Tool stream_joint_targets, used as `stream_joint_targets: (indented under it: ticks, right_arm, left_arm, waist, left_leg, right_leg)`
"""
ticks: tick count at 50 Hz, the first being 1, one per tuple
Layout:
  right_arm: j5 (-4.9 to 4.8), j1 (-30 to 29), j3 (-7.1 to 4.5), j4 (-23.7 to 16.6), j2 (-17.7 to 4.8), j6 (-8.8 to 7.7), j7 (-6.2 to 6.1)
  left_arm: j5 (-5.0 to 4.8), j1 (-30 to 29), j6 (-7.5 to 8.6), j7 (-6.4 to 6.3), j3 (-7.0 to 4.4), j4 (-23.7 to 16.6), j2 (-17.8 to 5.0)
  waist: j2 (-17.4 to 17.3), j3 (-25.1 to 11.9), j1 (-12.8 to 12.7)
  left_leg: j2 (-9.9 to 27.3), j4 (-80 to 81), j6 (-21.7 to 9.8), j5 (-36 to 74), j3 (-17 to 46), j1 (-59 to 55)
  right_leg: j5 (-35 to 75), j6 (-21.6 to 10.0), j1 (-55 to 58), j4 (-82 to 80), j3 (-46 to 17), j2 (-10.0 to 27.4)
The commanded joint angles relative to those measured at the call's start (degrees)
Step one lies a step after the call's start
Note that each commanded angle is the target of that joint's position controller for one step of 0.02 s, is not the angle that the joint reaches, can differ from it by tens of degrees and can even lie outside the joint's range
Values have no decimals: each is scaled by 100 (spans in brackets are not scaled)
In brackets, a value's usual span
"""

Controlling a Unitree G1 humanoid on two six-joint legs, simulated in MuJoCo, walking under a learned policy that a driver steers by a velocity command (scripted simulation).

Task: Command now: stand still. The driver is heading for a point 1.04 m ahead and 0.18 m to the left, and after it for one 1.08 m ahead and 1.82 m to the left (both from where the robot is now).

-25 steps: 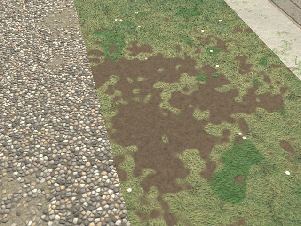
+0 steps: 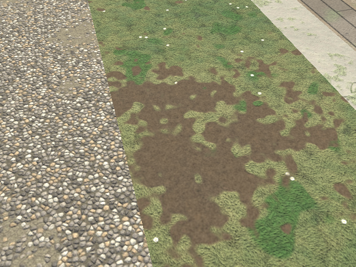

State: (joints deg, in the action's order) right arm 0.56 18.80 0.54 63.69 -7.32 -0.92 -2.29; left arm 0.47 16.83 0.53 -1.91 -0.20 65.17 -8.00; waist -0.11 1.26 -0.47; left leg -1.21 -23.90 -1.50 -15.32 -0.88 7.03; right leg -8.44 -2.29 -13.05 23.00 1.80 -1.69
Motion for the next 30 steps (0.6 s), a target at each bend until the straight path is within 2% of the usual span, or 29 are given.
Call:
stream_joint_targets:
  ticks: [1,17,18,19,21,22,23,24,25,27,29,30]
  right_arm:
    - [1,447,-52,-1,-396,-24,-21]
    - [6,613,-20,167,-281,-24,-50]
    - [14,691,-21,194,-274,-21,-46]
    - [27,739,-59,202,-351,-6,-41]
    - [43,770,-160,119,-565,49,-18]
    - [37,920,-194,103,-616,64,-8]
    - [23,1142,-235,141,-700,59,-10]
    - [28,1223,-293,167,-810,41,-16]
    - [44,1210,-329,155,-836,10,-12]
    - [106,1135,-377,106,-894,-80,20]
    - [81,969,-393,56,-864,-160,45]
    - [42,807,-403,12,-875,-183,52]
  left_arm:
    - [-2,317,21,-24,-51,-9,-394]
    - [-6,362,1,-53,-28,192,-276]
    - [-3,403,-5,-49,-23,212,-256]
    - [2,391,-19,-43,-45,198,-301]
    - [38,354,-55,-6,-106,99,-387]
    - [66,212,-53,26,-110,-7,-352]
    - [91,24,-20,66,-85,-140,-203]
    - [150,-135,35,105,-61,-265,-85]
    - [188,-294,99,136,-78,-389,-143]
    - [157,-384,223,203,-143,-573,-305]
    - [79,-322,326,252,-177,-663,-300]
    - [42,-51,361,265,-186,-601,-224]
  waist:
    - [-17,322,5]
    - [-31,389,10]
    - [-36,277,22]
    - [-74,335,39]
    - [-322,618,91]
    - [-415,881,191]
    - [-674,1055,305]
    - [-897,1214,347]
    - [-855,1293,371]
    - [-680,1192,302]
    - [-609,1117,159]
    - [-565,1036,-22]
  left_leg:
    - [616,595,-188,326,592,674]
    - [609,601,-188,479,580,573]
    - [564,657,-208,23,571,535]
    - [495,663,-260,-619,578,593]
    - [541,756,-508,-2322,881,817]
    - [736,958,-668,-2924,1223,814]
    - [1093,1291,-863,-3316,1741,645]
    - [1538,1584,-1077,-3401,2226,492]
    - [1796,1718,-1226,-3131,2463,454]
    - [1871,1663,-1300,-2450,2394,158]
    - [1644,1413,-1161,-1798,1917,237]
    - [1452,1199,-1054,-1566,1593,551]
  right_leg:
    - [154,-81,350,-352,-709,607]
    - [303,-65,389,-321,-683,627]
    - [-119,-73,422,-329,-653,567]
    - [-689,-103,323,-224,-583,450]
    - [-2155,-229,-232,205,-382,169]
    - [-2427,-243,-719,489,-307,78]
    - [-2194,-208,-1159,991,-80,-53]
    - [-1669,-172,-1483,1518,204,-31]
    - [-1421,-180,-1691,1865,174,167]
    - [-1593,-214,-1944,2044,64,334]
    - [-1489,-230,-1444,1468,169,298]
    - [-1174,-238,-755,986,327,171]
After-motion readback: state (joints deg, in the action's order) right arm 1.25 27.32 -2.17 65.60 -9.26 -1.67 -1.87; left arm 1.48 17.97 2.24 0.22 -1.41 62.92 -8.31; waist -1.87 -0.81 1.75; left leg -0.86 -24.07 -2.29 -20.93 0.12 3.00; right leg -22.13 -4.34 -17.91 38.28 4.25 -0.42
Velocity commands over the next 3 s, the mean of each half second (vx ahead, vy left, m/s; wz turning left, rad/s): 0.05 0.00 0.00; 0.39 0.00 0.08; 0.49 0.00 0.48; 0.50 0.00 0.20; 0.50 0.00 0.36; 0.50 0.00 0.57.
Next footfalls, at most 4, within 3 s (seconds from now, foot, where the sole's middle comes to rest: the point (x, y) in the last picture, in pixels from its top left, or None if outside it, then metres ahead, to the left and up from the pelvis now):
1.12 left None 0.46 0.04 -0.78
1.68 right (186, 197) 0.83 0.00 -0.78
2.22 left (124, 164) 1.01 0.29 -0.78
2.78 right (119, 111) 1.37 0.36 -0.78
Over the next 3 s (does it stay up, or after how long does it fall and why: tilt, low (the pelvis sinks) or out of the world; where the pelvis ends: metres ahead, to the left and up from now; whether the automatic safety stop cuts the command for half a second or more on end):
stays up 1.26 0.39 0.00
